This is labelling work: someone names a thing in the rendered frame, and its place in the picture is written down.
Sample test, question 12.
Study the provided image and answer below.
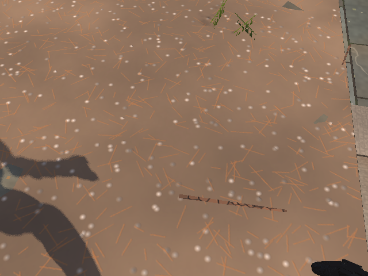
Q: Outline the robot right hand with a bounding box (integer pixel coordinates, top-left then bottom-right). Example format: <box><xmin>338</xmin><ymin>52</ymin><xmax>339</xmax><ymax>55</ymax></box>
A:
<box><xmin>311</xmin><ymin>259</ymin><xmax>368</xmax><ymax>276</ymax></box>

